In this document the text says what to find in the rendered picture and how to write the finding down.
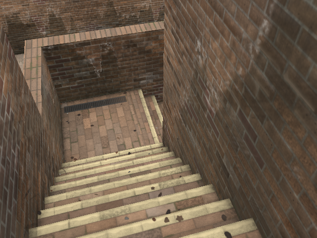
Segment stairs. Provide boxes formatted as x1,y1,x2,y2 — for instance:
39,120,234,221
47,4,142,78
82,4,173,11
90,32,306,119
29,142,263,238
144,95,163,143

